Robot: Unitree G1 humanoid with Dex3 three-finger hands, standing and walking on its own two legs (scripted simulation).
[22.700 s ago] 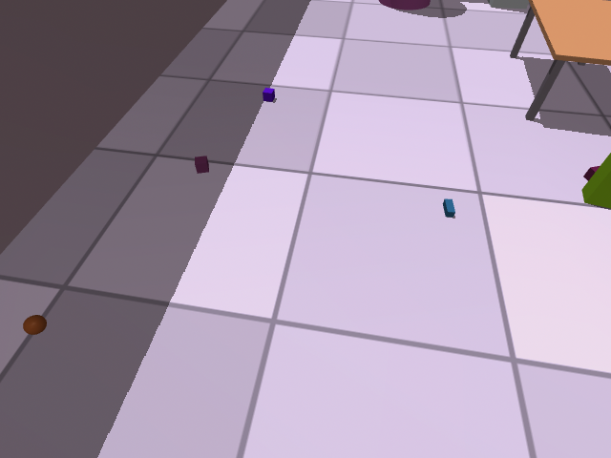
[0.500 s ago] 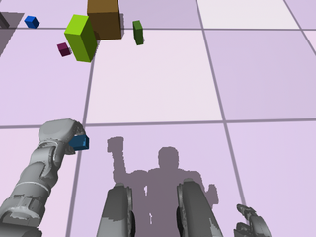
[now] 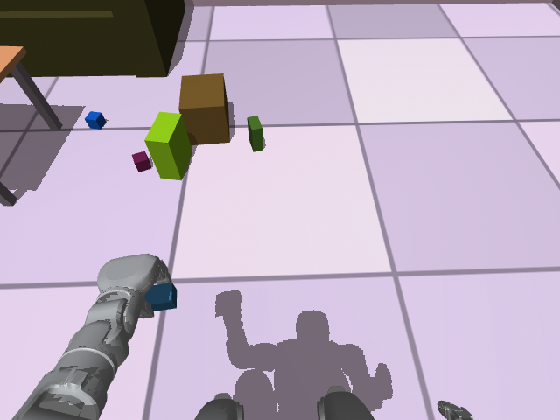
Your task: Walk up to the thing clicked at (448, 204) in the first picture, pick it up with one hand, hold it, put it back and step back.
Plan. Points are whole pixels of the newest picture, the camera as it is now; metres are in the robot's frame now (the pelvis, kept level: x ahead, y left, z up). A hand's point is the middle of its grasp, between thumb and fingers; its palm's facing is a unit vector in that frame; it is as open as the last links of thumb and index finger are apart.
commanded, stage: lift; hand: left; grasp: from above
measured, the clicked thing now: (150, 299) +0.34 +0.22 -0.12
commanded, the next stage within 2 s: hold in 0.14 s
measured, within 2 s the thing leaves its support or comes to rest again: neither
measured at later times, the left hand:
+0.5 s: hand (128, 280) +0.34 +0.22 -0.02, palm faces -0.44 -0.06 -0.90, open 6.4 cm
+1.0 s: hand (126, 279) +0.33 +0.22 +0.01, palm faces -0.45 -0.05 -0.89, open 6.4 cm
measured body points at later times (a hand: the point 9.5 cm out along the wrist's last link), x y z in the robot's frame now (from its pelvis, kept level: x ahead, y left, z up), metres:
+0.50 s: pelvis +0.02 +0.00 +0.04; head +0.05 -0.01 +0.49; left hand +0.35 +0.22 +0.03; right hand +0.13 -0.26 -0.09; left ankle +0.03 +0.13 -0.68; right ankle +0.04 -0.14 -0.68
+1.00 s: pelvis +0.02 +0.00 +0.05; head +0.03 -0.02 +0.50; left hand +0.34 +0.22 +0.06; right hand +0.15 -0.26 -0.07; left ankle +0.03 +0.13 -0.68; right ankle +0.04 -0.14 -0.68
